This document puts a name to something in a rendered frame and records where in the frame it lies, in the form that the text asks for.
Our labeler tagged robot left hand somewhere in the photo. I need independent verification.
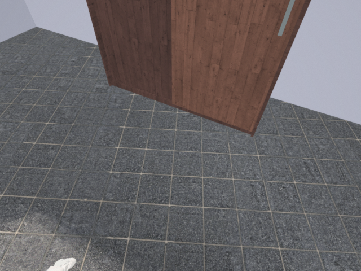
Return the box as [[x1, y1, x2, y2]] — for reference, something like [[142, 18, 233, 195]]
[[46, 258, 76, 271]]

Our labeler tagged handle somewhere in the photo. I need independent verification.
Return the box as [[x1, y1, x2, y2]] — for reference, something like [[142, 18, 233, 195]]
[[278, 0, 295, 36]]

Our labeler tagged wardrobe door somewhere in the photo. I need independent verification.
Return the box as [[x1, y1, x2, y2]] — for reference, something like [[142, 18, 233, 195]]
[[93, 0, 172, 100], [171, 0, 305, 132]]

